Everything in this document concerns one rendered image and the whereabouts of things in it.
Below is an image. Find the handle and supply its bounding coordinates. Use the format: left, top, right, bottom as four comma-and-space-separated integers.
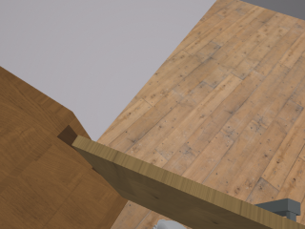
254, 198, 301, 222

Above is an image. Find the cupboard door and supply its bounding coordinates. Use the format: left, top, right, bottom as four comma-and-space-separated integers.
71, 135, 305, 229

